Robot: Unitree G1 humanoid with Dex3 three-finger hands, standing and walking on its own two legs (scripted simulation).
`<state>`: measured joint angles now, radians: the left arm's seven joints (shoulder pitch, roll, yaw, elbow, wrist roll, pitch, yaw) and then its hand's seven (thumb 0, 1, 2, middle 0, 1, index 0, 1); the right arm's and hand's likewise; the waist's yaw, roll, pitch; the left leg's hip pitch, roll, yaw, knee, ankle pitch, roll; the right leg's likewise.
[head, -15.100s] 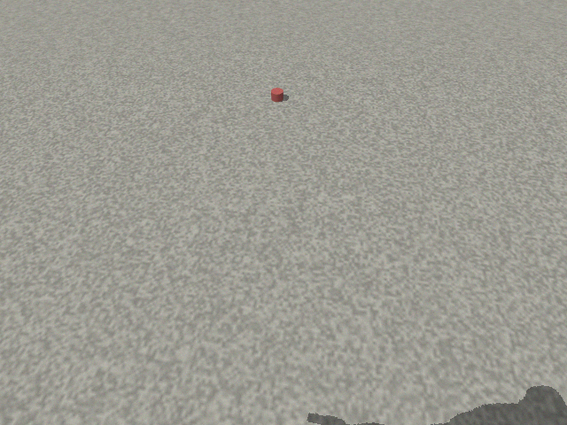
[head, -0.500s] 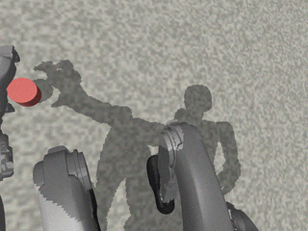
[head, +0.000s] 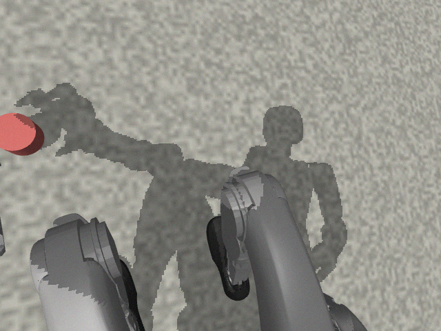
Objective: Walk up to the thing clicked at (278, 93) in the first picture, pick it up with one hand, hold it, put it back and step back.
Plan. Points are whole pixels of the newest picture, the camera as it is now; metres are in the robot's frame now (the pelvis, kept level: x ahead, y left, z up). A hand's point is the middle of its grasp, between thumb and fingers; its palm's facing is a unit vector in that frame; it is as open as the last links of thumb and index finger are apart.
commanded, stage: close in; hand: left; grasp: from above
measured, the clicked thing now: (18, 135) +0.50 +0.28 -0.29
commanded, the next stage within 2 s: rest palm in 0.08 s
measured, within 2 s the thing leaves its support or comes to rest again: neither
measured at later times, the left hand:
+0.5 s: hand (10, 132) +0.49 +0.27 -0.23, palm faces -0.47 -0.09 -0.88, open 13.9 cm
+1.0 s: hand (16, 138) +0.49 +0.28 -0.26, palm faces -0.48 -0.12 -0.87, open 14.1 cm
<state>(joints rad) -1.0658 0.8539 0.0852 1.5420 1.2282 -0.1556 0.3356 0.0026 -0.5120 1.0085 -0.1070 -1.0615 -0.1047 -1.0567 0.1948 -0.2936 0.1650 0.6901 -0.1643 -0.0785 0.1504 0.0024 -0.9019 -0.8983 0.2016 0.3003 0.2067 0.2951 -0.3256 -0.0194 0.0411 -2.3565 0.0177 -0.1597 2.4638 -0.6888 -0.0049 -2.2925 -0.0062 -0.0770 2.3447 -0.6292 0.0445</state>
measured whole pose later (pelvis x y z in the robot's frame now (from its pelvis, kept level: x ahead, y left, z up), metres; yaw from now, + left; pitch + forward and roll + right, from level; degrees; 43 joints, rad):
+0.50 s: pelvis +0.00 +0.00 -0.01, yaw -2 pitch +31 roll -11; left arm -1.15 0.92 0.08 1.73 1.34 -0.19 0.53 0.00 -0.50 1.01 -0.10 -1.02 -0.09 -1.02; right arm 0.16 -0.32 0.23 0.66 -0.23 -0.15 0.18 0.00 -0.89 -0.90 0.20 0.30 0.20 0.29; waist -0.40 -0.09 0.10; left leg -2.37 0.02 -0.19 2.51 -0.70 0.00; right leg -2.28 0.00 -0.10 2.36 -0.63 0.06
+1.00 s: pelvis +0.01 +0.01 -0.01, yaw -4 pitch +30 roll -13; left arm -1.12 0.99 0.10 1.74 1.31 -0.21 0.56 0.00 -0.51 0.99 -0.09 -1.00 -0.08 -1.00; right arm 0.13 -0.34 0.28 0.65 -0.27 -0.20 0.23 0.00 -0.90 -0.90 0.20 0.30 0.20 0.30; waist -0.41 -0.12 0.16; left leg -2.36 0.02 -0.24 2.55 -0.74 0.00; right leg -2.26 0.02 -0.14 2.36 -0.64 0.06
